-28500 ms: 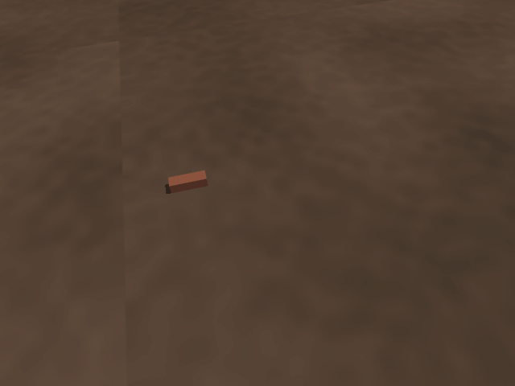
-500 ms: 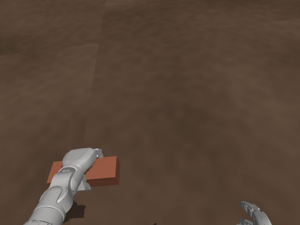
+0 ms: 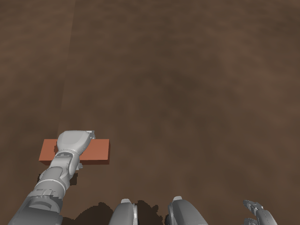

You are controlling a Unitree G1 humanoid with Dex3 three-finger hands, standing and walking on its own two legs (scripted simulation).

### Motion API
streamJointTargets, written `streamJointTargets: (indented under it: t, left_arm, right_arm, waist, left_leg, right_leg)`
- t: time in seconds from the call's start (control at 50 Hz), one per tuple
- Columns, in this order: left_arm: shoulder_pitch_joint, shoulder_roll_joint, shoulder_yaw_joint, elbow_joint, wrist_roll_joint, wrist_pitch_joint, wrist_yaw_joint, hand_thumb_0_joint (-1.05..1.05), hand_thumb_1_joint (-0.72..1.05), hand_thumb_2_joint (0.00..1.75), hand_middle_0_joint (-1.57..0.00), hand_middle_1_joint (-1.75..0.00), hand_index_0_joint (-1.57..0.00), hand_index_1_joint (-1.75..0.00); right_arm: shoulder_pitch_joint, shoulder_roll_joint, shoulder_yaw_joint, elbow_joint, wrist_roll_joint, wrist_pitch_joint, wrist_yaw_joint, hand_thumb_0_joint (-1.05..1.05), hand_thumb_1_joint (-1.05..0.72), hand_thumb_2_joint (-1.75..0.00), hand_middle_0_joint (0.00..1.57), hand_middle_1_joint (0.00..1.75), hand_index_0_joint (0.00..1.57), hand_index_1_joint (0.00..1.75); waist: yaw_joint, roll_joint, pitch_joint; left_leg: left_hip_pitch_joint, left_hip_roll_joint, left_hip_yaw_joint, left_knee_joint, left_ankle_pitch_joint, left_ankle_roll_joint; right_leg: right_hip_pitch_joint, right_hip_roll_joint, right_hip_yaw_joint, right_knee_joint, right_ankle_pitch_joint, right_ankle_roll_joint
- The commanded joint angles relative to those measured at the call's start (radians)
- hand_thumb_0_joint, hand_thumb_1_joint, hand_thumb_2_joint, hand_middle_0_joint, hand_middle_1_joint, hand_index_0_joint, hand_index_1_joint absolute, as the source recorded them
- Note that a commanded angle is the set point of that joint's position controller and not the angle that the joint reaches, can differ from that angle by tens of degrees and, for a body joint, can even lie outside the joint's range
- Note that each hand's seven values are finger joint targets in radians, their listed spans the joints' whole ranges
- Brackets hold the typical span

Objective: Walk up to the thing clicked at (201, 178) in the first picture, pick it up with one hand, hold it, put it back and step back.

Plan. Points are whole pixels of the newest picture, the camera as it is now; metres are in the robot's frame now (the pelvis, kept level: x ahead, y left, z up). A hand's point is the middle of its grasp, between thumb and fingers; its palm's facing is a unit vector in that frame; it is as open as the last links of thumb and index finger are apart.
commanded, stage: crouch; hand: left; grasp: from above
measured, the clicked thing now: (77, 152) +0.36 +0.23 -0.12
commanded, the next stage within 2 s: lower in 1.40 s
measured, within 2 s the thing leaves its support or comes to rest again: neither
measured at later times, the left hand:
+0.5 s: hand (98, 163) +0.39 +0.22 -0.35, palm faces -0.48 +0.02 -0.88, open 10.0 cm
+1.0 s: hand (103, 163) +0.43 +0.22 -0.46, palm faces -0.45 -0.01 -0.89, open 10.0 cm
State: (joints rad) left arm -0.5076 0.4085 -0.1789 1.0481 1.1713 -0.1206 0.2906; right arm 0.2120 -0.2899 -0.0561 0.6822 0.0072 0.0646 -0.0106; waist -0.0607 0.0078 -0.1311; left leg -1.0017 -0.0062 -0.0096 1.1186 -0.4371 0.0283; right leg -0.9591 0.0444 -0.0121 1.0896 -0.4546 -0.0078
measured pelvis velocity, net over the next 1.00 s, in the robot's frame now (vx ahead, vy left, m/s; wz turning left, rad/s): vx -0.04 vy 0.00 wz -0.09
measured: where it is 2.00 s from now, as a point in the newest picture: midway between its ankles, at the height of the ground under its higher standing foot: outside the picture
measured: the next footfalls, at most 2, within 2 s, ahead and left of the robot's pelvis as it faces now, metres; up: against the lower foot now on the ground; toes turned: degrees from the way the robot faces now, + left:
none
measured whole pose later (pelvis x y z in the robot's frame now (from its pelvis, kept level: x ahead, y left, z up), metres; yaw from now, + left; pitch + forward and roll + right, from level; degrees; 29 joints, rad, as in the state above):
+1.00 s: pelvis -0.04 +0.00 -0.28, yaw -5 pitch +39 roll -7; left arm -0.90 0.62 0.06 1.38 1.27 -0.21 0.45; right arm 0.16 -0.25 0.00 0.75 -0.13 -0.07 0.13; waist -0.20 0.00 -0.12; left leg -2.15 0.01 -0.06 2.15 -0.69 0.04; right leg -2.08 0.05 -0.11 2.10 -0.70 -0.02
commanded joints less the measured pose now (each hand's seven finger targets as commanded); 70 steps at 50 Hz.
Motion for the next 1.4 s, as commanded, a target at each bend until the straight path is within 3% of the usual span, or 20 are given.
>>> streamJointTargets:
  t: [0.0, 0.04, 0.08, 0.2, 0.32, 0.42, 0.46, 0.5, 0.62, 0.68, 0.78, 0.82, 0.86, 1.04, 1.1, 1.2, 1.24, 1.3, 1.32, 1.38]
  left_arm:
    - [-0.438, 0.212, 0.089, -0.063, 0.014, 0.017, 0.094, 0.0, 0.63, 0.92, -0.94, -0.85, -0.97, -0.83]
    - [-0.496, 0.252, 0.113, -0.084, 0.011, 0.021, 0.103, 0.0, 0.64, 0.92, -0.96, -0.84, -0.98, -0.82]
    - [-0.506, 0.235, 0.114, -0.083, 0.002, 0.031, 0.106, 0.0, 0.62, 0.94, -0.96, -0.83, -0.97, -0.82]
    - [-0.596, 0.296, 0.144, -0.003, -0.001, 0.038, 0.096, 0.0, 0.59, 0.97, -0.95, -0.85, -0.96, -0.84]
    - [-0.61, 0.321, 0.165, 0.048, -0.003, 0.001, 0.095, 0.0, 0.63, 1.01, -0.99, -0.83, -0.99, -0.83]
    - [-0.658, 0.377, 0.204, 0.06, 0.032, -0.036, 0.124, 0.0, 0.63, 1.01, -1.0, -0.81, -1.0, -0.81]
    - [-0.686, 0.347, 0.193, 0.059, 0.04, -0.048, 0.139, 0.0, 0.64, 1.02, -1.01, -0.81, -1.01, -0.81]
    - [-0.697, 0.39, 0.224, 0.063, 0.061, -0.058, 0.159, 0.0, 0.62, 1.03, -1.0, -0.8, -0.99, -0.81]
    - [-0.678, 0.378, 0.232, 0.14, 0.074, -0.057, 0.199, 0.0, 0.64, 1.04, -1.02, -0.83, -1.01, -0.83]
    - [-0.689, 0.366, 0.23, 0.173, 0.075, -0.055, 0.206, 0.0, 0.67, 1.02, -1.02, -0.86, -1.02, -0.85]
    - [-0.724, 0.417, 0.255, 0.143, 0.076, -0.066, 0.207, 0.0, 0.65, 1.02, -1.01, -0.84, -1.01, -0.84]
    - [-0.691, 0.392, 0.245, 0.196, 0.076, -0.067, 0.204, 0.0, 0.63, 1.01, -0.99, -0.83, -1.0, -0.83]
    - [-0.745, 0.451, 0.275, 0.136, 0.085, -0.082, 0.209, 0.0, 0.62, 1.01, -0.98, -0.84, -0.98, -0.83]
    - [-0.721, 0.476, 0.292, 0.223, 0.089, -0.087, 0.211, 0.0, 0.61, 0.97, -0.96, -0.84, -0.97, -0.83]
    - [-0.739, 0.49, 0.284, 0.25, 0.097, -0.083, 0.211, 0.0, 0.62, 0.96, -0.98, -0.82, -0.99, -0.81]
    - [-0.801, 0.551, 0.319, 0.179, 0.102, -0.109, 0.212, 0.0, 0.63, 0.95, -0.97, -0.81, -0.98, -0.8]
    - [-0.791, 0.505, 0.282, 0.233, 0.1, -0.11, 0.21, 0.0, 0.58, 0.93, -0.94, -0.79, -0.95, -0.79]
    - [-0.736, 0.517, 0.286, 0.299, 0.103, -0.1, 0.214, 0.0, 0.55, 0.9, -0.91, -0.81, -0.93, -0.79]
    - [-0.798, 0.559, 0.298, 0.243, 0.096, -0.106, 0.217, 0.0, 0.56, 0.89, -0.92, -0.8, -0.93, -0.79]
    - [-0.772, 0.564, 0.299, 0.255, 0.099, -0.099, 0.21, 0.0, 0.59, 0.94, -0.95, -0.82, -0.96, -0.81]
  right_arm:
    - [0.095, -0.154, -0.061, -0.041, -0.016, -0.038, -0.015, 0.0, -0.89, -0.9, 0.2, 0.3, 0.2, 0.3]
    - [0.112, -0.161, -0.067, -0.037, -0.019, -0.048, -0.022, 0.0, -0.89, -0.9, 0.2, 0.3, 0.2, 0.3]
    - [0.118, -0.161, -0.07, -0.038, -0.023, -0.059, -0.025, 0.0, -0.89, -0.89, 0.2, 0.3, 0.2, 0.3]
    - [0.12, -0.171, -0.065, -0.029, -0.04, -0.089, -0.029, 0.0, -0.89, -0.9, 0.2, 0.3, 0.2, 0.3]
    - [0.129, -0.171, -0.048, -0.01, -0.05, -0.109, -0.014, 0.0, -0.89, -0.9, 0.2, 0.3, 0.2, 0.3]
    - [0.155, -0.188, -0.039, 0.018, -0.065, -0.125, 0.01, 0.0, -0.89, -0.9, 0.2, 0.3, 0.2, 0.3]
    - [0.169, -0.183, -0.031, 0.033, -0.077, -0.129, 0.025, 0.0, -0.89, -0.9, 0.2, 0.3, 0.2, 0.3]
    - [0.185, -0.189, -0.032, 0.049, -0.084, -0.132, 0.036, 0.0, -0.89, -0.9, 0.2, 0.3, 0.2, 0.3]
    - [0.194, -0.163, -0.023, 0.053, -0.107, -0.138, 0.076, 0.0, -0.91, -0.9, 0.2, 0.3, 0.2, 0.3]
    - [0.183, -0.16, -0.024, 0.057, -0.117, -0.139, 0.089, 0.0, -0.91, -0.9, 0.2, 0.3, 0.2, 0.3]
    - [0.185, -0.172, -0.028, 0.067, -0.126, -0.139, 0.109, 0.0, -0.91, -0.9, 0.2, 0.3, 0.2, 0.3]
    - [0.172, -0.17, -0.021, 0.064, -0.129, -0.138, 0.113, 0.0, -0.91, -0.9, 0.2, 0.3, 0.2, 0.3]
    - [0.187, -0.171, -0.021, 0.075, -0.132, -0.139, 0.119, 0.0, -0.91, -0.9, 0.2, 0.3, 0.2, 0.3]
    - [0.164, -0.178, -0.012, 0.065, -0.139, -0.133, 0.14, 0.0, -0.91, -0.9, 0.2, 0.3, 0.2, 0.3]
    - [0.165, -0.183, -0.005, 0.065, -0.137, -0.132, 0.14, 0.0, -0.91, -0.9, 0.2, 0.3, 0.2, 0.3]
    - [0.19, -0.204, 0.0, 0.082, -0.146, -0.138, 0.139, 0.0, -0.91, -0.9, 0.2, 0.3, 0.2, 0.3]
    - [0.175, -0.203, 0.012, 0.082, -0.146, -0.14, 0.138, 0.0, -0.91, -0.9, 0.2, 0.3, 0.2, 0.3]
    - [0.168, -0.203, 0.03, 0.069, -0.151, -0.147, 0.137, 0.0, -0.91, -0.9, 0.2, 0.3, 0.2, 0.3]
    - [0.167, -0.206, 0.029, 0.077, -0.15, -0.145, 0.135, 0.0, -0.91, -0.9, 0.2, 0.3, 0.2, 0.3]
    - [0.183, -0.209, 0.037, 0.079, -0.155, -0.148, 0.135, 0.0, -0.91, -0.9, 0.2, 0.3, 0.2, 0.3]
  waist:
    - [-0.043, 0.095, -0.443]
    - [-0.046, 0.133, -0.539]
    - [-0.045, 0.129, -0.571]
    - [-0.076, 0.131, -0.598]
    - [-0.097, 0.115, -0.639]
    - [-0.103, 0.185, -0.723]
    - [-0.124, 0.215, -0.723]
    - [-0.12, 0.235, -0.748]
    - [-0.124, 0.224, -0.778]
    - [-0.132, 0.24, -0.738]
    - [-0.138, 0.259, -0.743]
    - [-0.143, 0.246, -0.729]
    - [-0.141, 0.278, -0.73]
    - [-0.134, 0.268, -0.72]
    - [-0.147, 0.245, -0.701]
    - [-0.168, 0.293, -0.666]
    - [-0.177, 0.278, -0.651]
    - [-0.169, 0.273, -0.63]
    - [-0.166, 0.28, -0.669]
    - [-0.167, 0.28, -0.654]
  left_leg:
    - [0.148, -0.003, -0.029, 0.05, 0.162, -0.009]
    - [0.121, -0.001, -0.043, 0.1, 0.134, -0.012]
    - [0.049, -0.001, -0.054, 0.144, 0.091, -0.012]
    - [-0.146, -0.004, -0.08, 0.251, -0.128, -0.016]
    - [-0.317, -0.017, -0.073, 0.384, -0.208, -0.003]
    - [-0.307, -0.01, -0.102, 0.478, -0.117, -0.013]
    - [-0.304, -0.007, -0.103, 0.516, -0.072, -0.016]
    - [-0.303, -0.006, -0.102, 0.552, -0.028, -0.019]
    - [-0.37, -0.011, -0.044, 0.688, 0.083, -0.001]
    - [-0.405, -0.007, -0.047, 0.713, 0.058, -0.001]
    - [-0.421, 0.005, -0.061, 0.765, 0.085, -0.005]
    - [-0.459, 0.003, -0.057, 0.792, 0.084, -0.001]
    - [-0.466, 0.007, -0.058, 0.81, 0.091, -0.005]
    - [-0.582, 0.004, -0.047, 0.863, 0.006, 0.004]
    - [-0.592, 0.01, -0.058, 0.884, -0.012, 0.009]
    - [-0.613, 0.018, -0.08, 0.904, -0.038, -0.005]
    - [-0.643, 0.017, -0.075, 0.919, -0.079, -0.001]
    - [-0.679, 0.012, -0.06, 0.938, -0.097, 0.004]
    - [-0.7, 0.012, -0.048, 0.95, -0.096, 0.008]
    - [-0.701, 0.013, -0.047, 0.964, -0.069, 0.008]
  right_leg:
    - [-0.141, 0.006, -0.004, 0.045, 0.16, -0.035]
    - [-0.19, 0.004, -0.01, 0.111, 0.138, -0.039]
    - [-0.25, 0.003, -0.016, 0.169, 0.105, -0.041]
    - [-0.434, -0.002, -0.03, 0.303, -0.072, -0.044]
    - [-0.543, -0.004, -0.036, 0.408, -0.146, -0.045]
    - [-0.678, -0.011, -0.054, 0.527, -0.093, -0.049]
    - [-0.727, -0.014, -0.058, 0.555, -0.067, -0.047]
    - [-0.75, -0.014, -0.063, 0.589, -0.04, -0.046]
    - [-0.715, 0.0, -0.058, 0.629, 0.069, -0.039]
    - [-0.762, 0.004, -0.066, 0.652, 0.05, -0.039]
    - [-0.801, 0.008, -0.079, 0.719, 0.067, -0.04]
    - [-0.803, 0.014, -0.08, 0.733, 0.076, -0.036]
    - [-0.823, 0.014, -0.082, 0.761, 0.086, -0.039]
    - [-0.843, 0.03, -0.092, 0.819, 0.035, -0.039]
    - [-0.867, 0.033, -0.099, 0.832, 0.028, -0.037]
    - [-0.929, 0.022, -0.116, 0.886, 0.005, -0.039]
    - [-0.95, 0.03, -0.12, 0.887, -0.021, -0.039]
    - [-0.934, 0.027, -0.116, 0.883, -0.031, -0.034]
    - [-0.911, 0.035, -0.115, 0.884, -0.025, -0.034]
    - [-0.897, 0.032, -0.119, 0.897, 0.002, -0.031]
